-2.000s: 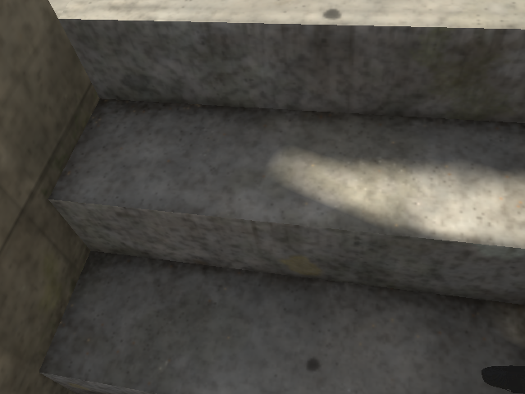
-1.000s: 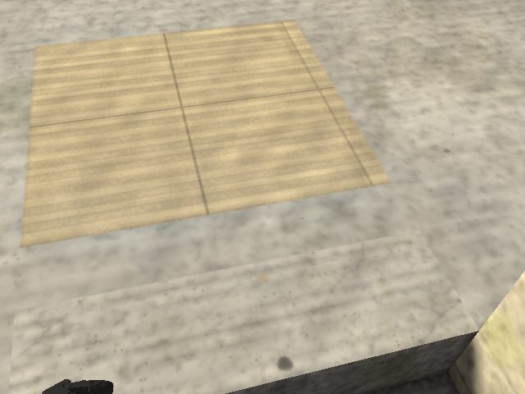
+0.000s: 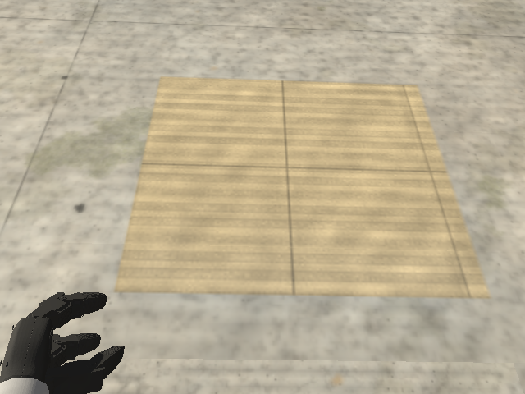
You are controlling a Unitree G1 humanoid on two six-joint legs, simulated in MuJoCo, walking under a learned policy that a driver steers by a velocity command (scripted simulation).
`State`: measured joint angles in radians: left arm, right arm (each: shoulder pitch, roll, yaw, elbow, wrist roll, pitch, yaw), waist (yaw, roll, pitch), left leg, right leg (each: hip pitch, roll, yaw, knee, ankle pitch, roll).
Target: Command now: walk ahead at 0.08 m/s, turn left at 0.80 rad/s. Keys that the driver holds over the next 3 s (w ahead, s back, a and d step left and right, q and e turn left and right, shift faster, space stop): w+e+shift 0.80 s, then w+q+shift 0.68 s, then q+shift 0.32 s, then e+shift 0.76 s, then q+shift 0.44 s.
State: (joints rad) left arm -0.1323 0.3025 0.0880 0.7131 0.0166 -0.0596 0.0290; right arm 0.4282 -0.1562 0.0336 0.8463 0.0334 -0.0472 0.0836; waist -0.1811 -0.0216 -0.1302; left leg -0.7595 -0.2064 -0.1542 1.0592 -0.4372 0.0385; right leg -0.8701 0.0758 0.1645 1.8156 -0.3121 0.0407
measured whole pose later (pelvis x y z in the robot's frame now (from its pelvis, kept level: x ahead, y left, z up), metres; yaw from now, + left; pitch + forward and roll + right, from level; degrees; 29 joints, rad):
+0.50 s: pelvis +0.15 -0.10 +0.06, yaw -9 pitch +4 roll +0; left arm 0.67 0.12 0.04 0.98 0.03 -0.08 -0.02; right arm -0.01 -0.12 0.02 0.51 -0.08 -0.05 -0.01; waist 0.11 0.09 -0.08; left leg -1.23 0.03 0.03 2.28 -0.40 0.08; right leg -0.13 0.15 0.12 0.47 -0.41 -0.12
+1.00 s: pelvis +0.53 -0.27 +0.25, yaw -25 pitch +3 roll +1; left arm -0.15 0.23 0.03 0.47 0.00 -0.05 -0.08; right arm 0.58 -0.30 -0.07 1.05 -0.01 -0.16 -0.02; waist -0.07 0.03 -0.09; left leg 0.09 0.09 0.19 0.32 -0.41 -0.01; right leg -0.82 -0.04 0.04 0.96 -0.08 -0.11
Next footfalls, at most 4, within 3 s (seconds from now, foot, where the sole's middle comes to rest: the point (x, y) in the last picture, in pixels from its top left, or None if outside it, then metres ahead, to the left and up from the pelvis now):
0.30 right None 0.08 -0.16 -0.70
0.66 left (258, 366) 0.47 -0.07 -0.51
1.08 right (411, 261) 0.66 -0.47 -0.51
1.50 left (360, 134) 1.12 -0.49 -0.51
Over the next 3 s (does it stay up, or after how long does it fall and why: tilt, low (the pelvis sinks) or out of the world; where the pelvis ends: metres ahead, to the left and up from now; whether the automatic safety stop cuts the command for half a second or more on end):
stays up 1.31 -0.57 0.26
